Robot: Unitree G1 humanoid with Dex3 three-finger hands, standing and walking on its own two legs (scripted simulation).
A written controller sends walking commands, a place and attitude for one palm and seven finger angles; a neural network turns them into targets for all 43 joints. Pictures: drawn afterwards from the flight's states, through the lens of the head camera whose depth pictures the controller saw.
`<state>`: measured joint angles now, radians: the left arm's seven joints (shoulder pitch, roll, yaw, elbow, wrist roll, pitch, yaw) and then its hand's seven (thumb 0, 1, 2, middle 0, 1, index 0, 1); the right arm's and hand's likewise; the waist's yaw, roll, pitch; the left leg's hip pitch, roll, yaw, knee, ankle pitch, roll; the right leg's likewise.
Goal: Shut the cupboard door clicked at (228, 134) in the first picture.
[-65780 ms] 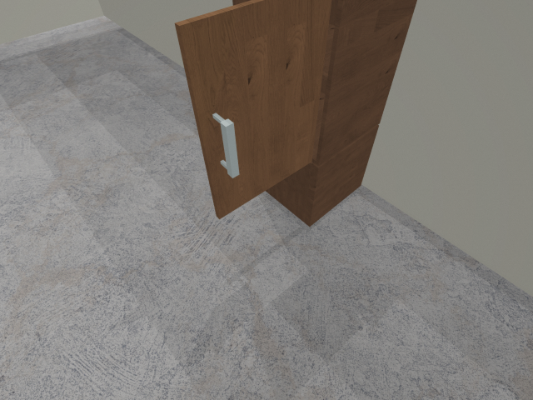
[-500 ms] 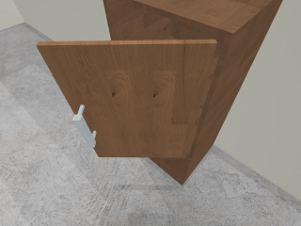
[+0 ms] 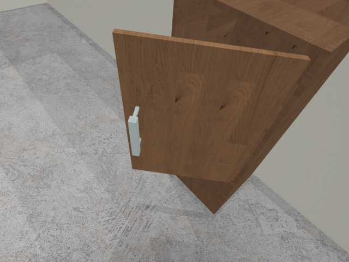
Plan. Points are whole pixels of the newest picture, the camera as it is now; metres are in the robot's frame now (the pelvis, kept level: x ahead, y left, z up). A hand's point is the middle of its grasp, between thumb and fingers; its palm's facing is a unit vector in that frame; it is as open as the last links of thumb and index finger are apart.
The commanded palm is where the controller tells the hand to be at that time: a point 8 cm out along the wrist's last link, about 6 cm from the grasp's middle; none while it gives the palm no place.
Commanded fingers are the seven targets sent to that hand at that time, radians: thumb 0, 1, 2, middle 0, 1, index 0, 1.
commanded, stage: come to a stop and stand still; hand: left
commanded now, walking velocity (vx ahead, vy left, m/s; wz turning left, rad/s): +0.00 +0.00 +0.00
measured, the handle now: (136, 132) +0.47 +0.16 -0.05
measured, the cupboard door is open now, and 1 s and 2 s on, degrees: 41 41 41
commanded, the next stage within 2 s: look again from close up in 0.82 s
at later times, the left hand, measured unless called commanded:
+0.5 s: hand out of the picture -0.04 +0.17 -0.18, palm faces +0.01 -0.99 -0.15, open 7.4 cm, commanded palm none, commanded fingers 0.00 0.90 0.90 -0.20 -0.30 -0.20 -0.30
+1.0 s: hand out of the picture -0.08 +0.14 -0.18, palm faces +0.03 -0.99 -0.15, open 7.4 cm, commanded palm none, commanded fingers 0.00 0.90 0.90 -0.20 -0.30 -0.20 -0.30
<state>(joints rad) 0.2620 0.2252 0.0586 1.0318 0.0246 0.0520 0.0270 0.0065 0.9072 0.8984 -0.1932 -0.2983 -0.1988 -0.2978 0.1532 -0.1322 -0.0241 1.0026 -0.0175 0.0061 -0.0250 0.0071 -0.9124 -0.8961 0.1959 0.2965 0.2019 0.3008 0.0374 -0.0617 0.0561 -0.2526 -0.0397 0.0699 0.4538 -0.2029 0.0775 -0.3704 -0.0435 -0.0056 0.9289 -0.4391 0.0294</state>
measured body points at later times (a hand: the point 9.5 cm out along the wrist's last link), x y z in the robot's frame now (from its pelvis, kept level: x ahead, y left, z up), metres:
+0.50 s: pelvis -0.03 +0.01 +0.00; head -0.03 +0.02 +0.45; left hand -0.04 +0.22 -0.16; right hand -0.08 -0.21 -0.15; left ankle +0.03 +0.07 -0.74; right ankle -0.05 -0.11 -0.74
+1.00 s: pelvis -0.04 -0.01 +0.00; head -0.02 +0.00 +0.45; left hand -0.08 +0.20 -0.16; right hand -0.04 -0.23 -0.16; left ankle +0.03 +0.07 -0.74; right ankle -0.05 -0.11 -0.74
